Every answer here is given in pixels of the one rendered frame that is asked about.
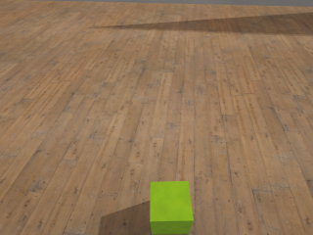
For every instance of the carton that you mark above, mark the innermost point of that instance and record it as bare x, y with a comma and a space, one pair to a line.
171, 210

